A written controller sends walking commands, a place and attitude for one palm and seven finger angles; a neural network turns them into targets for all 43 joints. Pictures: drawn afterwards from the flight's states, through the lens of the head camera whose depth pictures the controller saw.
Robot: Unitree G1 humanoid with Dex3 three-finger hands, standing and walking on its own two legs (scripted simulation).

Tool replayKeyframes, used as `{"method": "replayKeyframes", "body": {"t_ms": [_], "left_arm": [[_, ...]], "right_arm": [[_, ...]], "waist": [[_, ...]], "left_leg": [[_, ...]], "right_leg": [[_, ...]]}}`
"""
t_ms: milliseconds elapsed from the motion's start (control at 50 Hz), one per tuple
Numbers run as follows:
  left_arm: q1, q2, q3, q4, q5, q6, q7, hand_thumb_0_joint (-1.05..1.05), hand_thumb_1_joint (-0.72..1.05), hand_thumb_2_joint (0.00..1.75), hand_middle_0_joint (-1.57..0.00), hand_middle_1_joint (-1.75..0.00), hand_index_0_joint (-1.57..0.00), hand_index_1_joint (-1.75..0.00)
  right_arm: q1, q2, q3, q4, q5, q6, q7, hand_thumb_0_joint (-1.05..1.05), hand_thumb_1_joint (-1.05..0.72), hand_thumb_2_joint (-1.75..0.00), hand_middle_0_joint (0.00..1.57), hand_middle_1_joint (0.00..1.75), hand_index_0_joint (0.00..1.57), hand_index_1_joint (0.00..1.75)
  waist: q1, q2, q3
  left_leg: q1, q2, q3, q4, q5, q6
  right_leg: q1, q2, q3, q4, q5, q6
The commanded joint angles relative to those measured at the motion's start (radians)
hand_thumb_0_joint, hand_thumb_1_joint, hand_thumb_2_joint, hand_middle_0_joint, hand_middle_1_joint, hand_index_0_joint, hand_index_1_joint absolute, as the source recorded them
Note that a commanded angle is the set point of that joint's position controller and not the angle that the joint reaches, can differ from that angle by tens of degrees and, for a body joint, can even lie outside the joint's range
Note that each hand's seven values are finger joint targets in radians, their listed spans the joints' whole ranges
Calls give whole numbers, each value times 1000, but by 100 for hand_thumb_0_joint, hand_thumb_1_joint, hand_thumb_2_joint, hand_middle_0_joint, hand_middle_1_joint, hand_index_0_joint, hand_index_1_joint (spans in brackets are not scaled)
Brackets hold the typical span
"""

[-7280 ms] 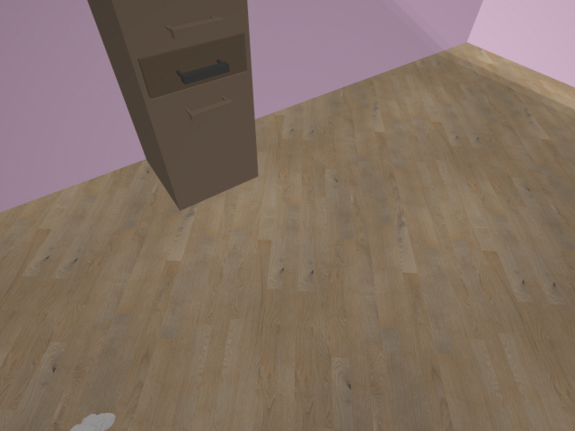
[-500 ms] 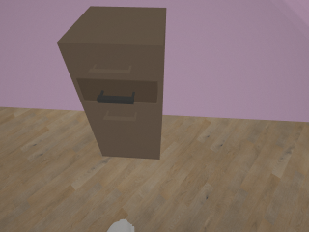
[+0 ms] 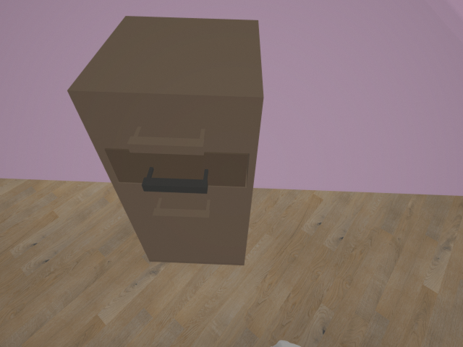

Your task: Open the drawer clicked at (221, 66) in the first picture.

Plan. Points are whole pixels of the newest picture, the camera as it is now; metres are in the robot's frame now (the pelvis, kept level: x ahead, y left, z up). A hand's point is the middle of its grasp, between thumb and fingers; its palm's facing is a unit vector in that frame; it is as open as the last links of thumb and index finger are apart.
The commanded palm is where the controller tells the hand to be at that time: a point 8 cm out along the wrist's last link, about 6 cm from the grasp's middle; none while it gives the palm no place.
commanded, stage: come to a stop and stand still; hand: left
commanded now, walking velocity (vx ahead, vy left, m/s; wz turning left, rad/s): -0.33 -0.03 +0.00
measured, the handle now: (177, 178) +0.56 +0.18 -0.12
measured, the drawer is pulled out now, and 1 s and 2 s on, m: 0.00 0.00 0.00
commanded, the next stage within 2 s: look again from close up in 1.32 s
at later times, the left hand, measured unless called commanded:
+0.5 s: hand out of the picture +0.06 +0.21 -0.18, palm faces +0.06 -0.97 -0.25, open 7.3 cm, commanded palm none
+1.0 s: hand out of the picture -0.07 +0.19 -0.17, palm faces +0.01 -0.98 -0.19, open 7.4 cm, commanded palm none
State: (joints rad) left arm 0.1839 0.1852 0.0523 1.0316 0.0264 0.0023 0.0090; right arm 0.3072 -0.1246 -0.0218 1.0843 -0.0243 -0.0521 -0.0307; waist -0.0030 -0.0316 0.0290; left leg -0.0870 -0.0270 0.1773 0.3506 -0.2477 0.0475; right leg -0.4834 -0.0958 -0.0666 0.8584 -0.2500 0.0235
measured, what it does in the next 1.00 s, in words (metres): steps on the spot: right foot, then left foot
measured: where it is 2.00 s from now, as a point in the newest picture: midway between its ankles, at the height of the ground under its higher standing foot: outside the picture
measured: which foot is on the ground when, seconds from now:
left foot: down 0.00-0.12, up 0.14-0.48, down 0.50-1.00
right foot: up 0.00-0.06, down 0.08-0.52, up 0.54-0.80, down 0.82-1.00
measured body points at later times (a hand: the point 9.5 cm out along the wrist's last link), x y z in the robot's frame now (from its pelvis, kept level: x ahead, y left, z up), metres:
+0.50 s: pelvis -0.02 +0.01 -0.01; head +0.01 +0.02 +0.44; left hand +0.05 +0.26 -0.16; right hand +0.06 -0.24 -0.16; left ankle -0.04 +0.14 -0.74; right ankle +0.09 -0.12 -0.74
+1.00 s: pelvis -0.06 +0.03 +0.00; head -0.05 +0.02 +0.45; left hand -0.07 +0.24 -0.16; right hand -0.06 -0.19 -0.17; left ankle -0.04 +0.14 -0.74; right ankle -0.08 -0.08 -0.74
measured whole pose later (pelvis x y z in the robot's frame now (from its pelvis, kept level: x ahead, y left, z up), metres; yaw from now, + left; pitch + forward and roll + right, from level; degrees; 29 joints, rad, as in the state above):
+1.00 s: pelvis -0.06 +0.03 +0.00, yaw -1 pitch -2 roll +1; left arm 0.29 0.12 -0.02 1.15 0.01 0.01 0.03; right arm 0.26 -0.15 -0.01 1.14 -0.01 0.01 -0.03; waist -0.01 0.02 0.04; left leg -0.17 0.00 0.07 0.38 -0.18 0.01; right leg -0.14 -0.01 -0.03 0.43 -0.26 -0.01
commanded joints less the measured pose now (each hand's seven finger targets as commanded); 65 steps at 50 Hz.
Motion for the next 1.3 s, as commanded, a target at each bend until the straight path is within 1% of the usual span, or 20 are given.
{"method": "replayKeyframes", "body": {"t_ms": [0,40,60,100,120,200,360,420,460,480,500,520,540,580,680,740,800,840,960,1280], "left_arm": [[68,17,-13,-15,-10,-1,14,0,90,90,-20,-30,-20,-30],[126,62,-4,-9,-7,-6,20,0,90,90,-20,-30,-20,-30],[144,116,6,-9,-3,-11,27,0,90,90,-20,-30,-20,-30],[169,184,23,-10,-9,-17,34,0,90,90,-20,-30,-20,-30],[181,190,29,-15,-11,-17,39,0,90,90,-20,-30,-20,-30],[36,161,37,-75,-6,2,54,0,90,90,-20,-30,-20,-30],[2,188,48,-103,12,14,36,0,90,90,-20,-30,-20,-30],[-15,201,50,-102,10,23,30,0,90,90,-20,-30,-20,-30],[-25,171,37,-101,-4,34,24,0,90,90,-20,-30,-20,-30],[-9,117,25,-109,-13,41,20,0,90,90,-20,-30,-20,-30],[0,78,17,-125,-13,46,16,0,90,90,-20,-30,-20,-30],[-35,99,17,-111,-2,58,22,0,90,90,-20,-30,-20,-30],[-20,108,23,-94,-2,61,16,0,90,90,-20,-30,-20,-30],[83,98,19,-41,-3,51,9,0,90,90,-20,-30,-20,-30],[63,67,-17,-20,-11,26,15,0,90,90,-20,-30,-20,-30],[105,52,-30,21,-19,12,22,0,90,90,-20,-30,-20,-30],[148,101,-36,65,-21,-13,34,0,90,90,-20,-30,-20,-30],[143,89,-36,80,-22,-23,35,0,90,90,-20,-30,-20,-30],[136,55,-43,81,-23,-9,35,0,90,90,-20,-30,-20,-30],[174,24,-39,86,-24,-11,33,0,90,90,-20,-30,-20,-30]], "right_arm": [[31,-133,-19,-13,1,7,-12,0,-90,-90,20,30,20,30],[22,-132,-27,-5,10,21,-13,0,-90,-90,20,30,20,30],[51,-110,-32,-10,16,27,-12,0,-90,-90,20,30,20,30],[100,-79,-42,-11,25,59,-6,0,-90,-90,20,30,20,30],[67,-93,-47,-25,27,69,-9,0,-90,-90,20,30,20,30],[-1,-95,-57,-47,24,95,-1,0,-90,-90,20,30,20,30],[-23,-107,-48,-95,13,99,22,0,-90,-90,20,30,20,30],[31,-112,-40,-92,14,84,22,0,-90,-90,20,30,20,30],[95,-128,-36,-71,10,74,20,0,-90,-90,20,30,20,30],[72,-185,-44,-88,0,68,20,0,-90,-90,20,30,20,30],[5,-252,-51,-137,-5,71,19,0,-90,-90,20,30,20,30],[-82,-249,-48,-152,-4,70,11,0,-90,-90,20,30,20,30],[-134,-226,-36,-156,-7,71,2,0,-90,-90,20,30,20,30],[-177,-202,-21,-149,1,62,-5,0,-90,-90,20,30,20,30],[-47,-183,-20,-77,9,49,-12,0,-90,-90,20,30,20,30],[-6,-183,-21,-34,15,44,-10,0,-90,-90,20,30,20,30],[-4,-127,-11,-22,33,35,-1,0,-90,-90,20,30,20,30],[-14,-119,-5,-3,21,44,-2,0,-90,-90,20,30,20,30],[4,-113,6,43,18,51,1,0,-90,-90,20,30,20,30],[87,-71,10,66,13,46,-6,0,-90,-90,20,30,20,30]], "waist": [[8,110,37],[39,86,19],[28,11,-15],[19,-179,-100],[49,-209,-171],[22,-27,-146],[32,-166,-111],[1,-163,-107],[-28,-72,-74],[-20,149,-19],[-10,319,50],[-9,341,89],[21,270,112],[62,213,85],[-3,173,2],[4,144,-43],[-11,25,-52],[-12,-105,-49],[-9,-8,82],[-5,31,74]], "left_leg": [[-46,294,-146,7,726,79],[-51,242,-122,107,599,19],[-144,176,-103,170,416,-22],[-243,48,-61,415,-229,-74],[-255,32,-115,599,-411,-72],[-329,44,-225,823,-294,-82],[-236,38,-162,491,-234,-85],[-134,32,-128,255,-148,-73],[10,48,-138,36,-38,-58],[-53,183,-334,-102,-173,-12],[-246,355,-512,-225,-263,46],[-384,356,-526,-262,-248,66],[-419,305,-450,-251,-233,63],[-310,235,-332,-193,-123,65],[-14,252,-328,-107,243,111],[28,241,-316,-32,417,93],[-57,135,-236,29,275,-14],[-21,117,-208,29,224,-36],[-64,115,-217,-40,39,-33],[-106,118,-220,-36,18,-32]], "right_leg": [[155,23,-4,-229,23,-11],[257,7,5,-402,262,-12],[363,-63,104,-364,637,-43],[448,-287,255,-361,1149,-214],[471,-333,298,-399,1194,-273],[372,-279,215,-441,844,-253],[275,-205,221,-562,231,-203],[229,-171,210,-561,40,-165],[86,-100,158,-489,-149,-91],[-6,-8,92,-348,-231,-45],[9,69,0,-166,-224,-12],[71,59,90,-64,-221,-16],[103,69,117,20,-169,-22],[75,83,99,123,-119,-12],[86,47,53,-131,-187,9],[221,48,42,-393,-74,6],[364,-65,147,-529,297,-40],[321,-57,163,-506,337,-66],[211,-18,156,-576,-49,-52],[213,-3,156,-571,-64,-60]]}}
